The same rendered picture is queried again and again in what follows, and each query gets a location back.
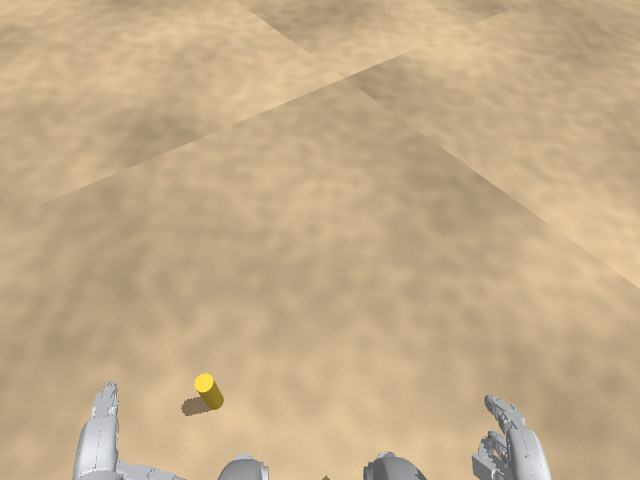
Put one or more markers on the can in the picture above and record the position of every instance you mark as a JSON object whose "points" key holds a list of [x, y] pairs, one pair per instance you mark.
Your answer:
{"points": [[208, 390]]}

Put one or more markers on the right robot hand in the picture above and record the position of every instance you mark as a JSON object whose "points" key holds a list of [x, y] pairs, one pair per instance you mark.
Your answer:
{"points": [[521, 452]]}

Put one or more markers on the left robot hand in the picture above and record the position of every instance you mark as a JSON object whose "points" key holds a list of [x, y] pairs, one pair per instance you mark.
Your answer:
{"points": [[97, 446]]}

